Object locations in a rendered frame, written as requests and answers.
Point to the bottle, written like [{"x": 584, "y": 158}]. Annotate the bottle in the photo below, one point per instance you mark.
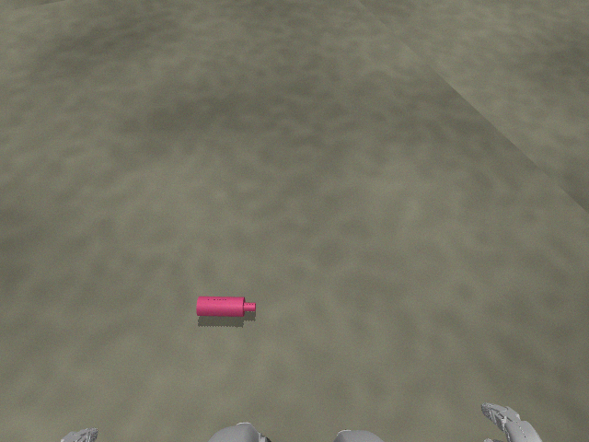
[{"x": 223, "y": 306}]

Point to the right robot hand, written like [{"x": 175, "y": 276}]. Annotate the right robot hand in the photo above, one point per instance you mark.
[{"x": 509, "y": 422}]

